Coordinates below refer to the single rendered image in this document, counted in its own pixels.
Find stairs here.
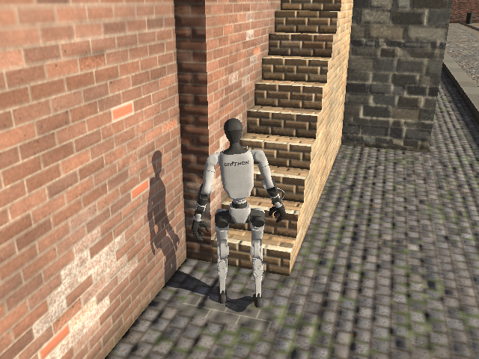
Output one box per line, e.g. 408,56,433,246
211,0,353,276

